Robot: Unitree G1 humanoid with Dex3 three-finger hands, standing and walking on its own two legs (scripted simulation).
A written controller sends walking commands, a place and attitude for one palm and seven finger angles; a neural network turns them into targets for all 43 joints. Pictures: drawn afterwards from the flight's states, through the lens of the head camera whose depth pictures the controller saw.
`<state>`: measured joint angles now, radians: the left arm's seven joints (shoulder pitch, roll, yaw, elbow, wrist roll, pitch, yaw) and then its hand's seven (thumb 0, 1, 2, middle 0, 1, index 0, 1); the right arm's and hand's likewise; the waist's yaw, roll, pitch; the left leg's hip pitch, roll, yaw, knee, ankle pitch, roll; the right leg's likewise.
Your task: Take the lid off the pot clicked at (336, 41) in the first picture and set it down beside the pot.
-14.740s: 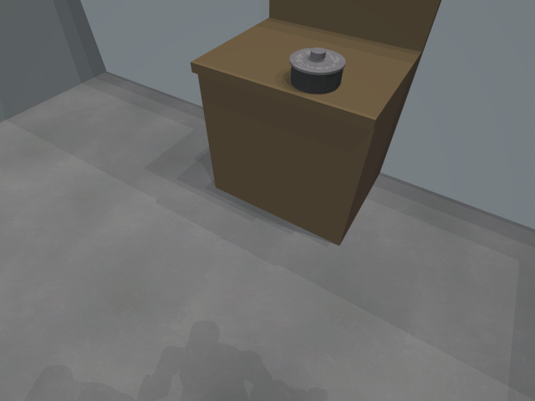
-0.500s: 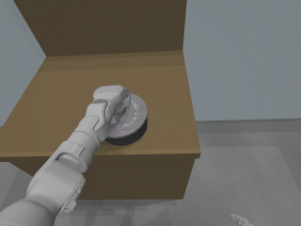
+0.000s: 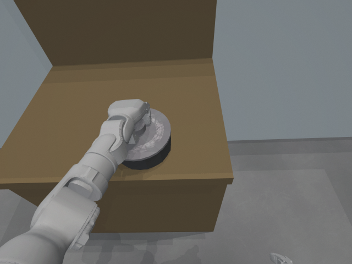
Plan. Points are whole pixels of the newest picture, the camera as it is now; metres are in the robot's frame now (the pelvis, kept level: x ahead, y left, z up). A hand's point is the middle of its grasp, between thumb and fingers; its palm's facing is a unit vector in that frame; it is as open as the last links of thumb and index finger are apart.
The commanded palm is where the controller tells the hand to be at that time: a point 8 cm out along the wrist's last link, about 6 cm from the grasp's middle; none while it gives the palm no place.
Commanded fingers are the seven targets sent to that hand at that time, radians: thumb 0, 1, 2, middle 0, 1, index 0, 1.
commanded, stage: lift the lid straight up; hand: left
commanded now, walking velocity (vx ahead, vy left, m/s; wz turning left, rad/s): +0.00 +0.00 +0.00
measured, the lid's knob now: (136, 126) +0.46 +0.11 +0.03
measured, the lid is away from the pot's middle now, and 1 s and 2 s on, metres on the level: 0.01 0.01 0.00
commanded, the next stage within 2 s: move the lid sideways beside the pot in 2.00 s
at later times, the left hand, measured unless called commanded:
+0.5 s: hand (130, 123) +0.43 +0.12 +0.08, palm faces -0.28 -0.05 -0.96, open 7.9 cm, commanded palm +0.42 +0.12 +0.16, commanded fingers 0.00 0.59 1.04 -0.85 -1.02 -0.84 -1.01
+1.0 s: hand (126, 112) +0.43 +0.11 +0.12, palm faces -0.25 -0.02 -0.97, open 7.9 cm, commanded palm +0.42 +0.11 +0.20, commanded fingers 0.00 0.59 1.04 -0.85 -1.02 -0.84 -1.01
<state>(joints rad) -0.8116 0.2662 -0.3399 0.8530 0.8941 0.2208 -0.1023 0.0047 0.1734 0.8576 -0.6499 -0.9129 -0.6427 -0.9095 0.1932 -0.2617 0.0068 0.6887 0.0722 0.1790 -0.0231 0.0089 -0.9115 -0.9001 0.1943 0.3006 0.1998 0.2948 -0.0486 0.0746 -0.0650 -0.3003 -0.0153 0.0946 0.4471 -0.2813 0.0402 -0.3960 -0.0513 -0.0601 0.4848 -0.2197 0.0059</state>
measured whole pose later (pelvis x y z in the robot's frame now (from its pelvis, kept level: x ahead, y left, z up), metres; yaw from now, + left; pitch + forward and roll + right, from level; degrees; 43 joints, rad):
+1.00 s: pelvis -0.01 +0.00 +0.00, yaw +1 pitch +4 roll +1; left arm -0.90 0.31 -0.39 0.73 0.86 0.27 -0.22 0.00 0.16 0.85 -0.67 -0.90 -0.66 -0.90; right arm 0.15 -0.26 0.03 0.69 0.08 0.13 -0.02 0.01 -0.91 -0.90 0.19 0.30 0.20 0.29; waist -0.03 0.09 -0.04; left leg -0.23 -0.03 0.08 0.40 -0.25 0.04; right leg -0.32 -0.07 -0.08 0.46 -0.20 0.01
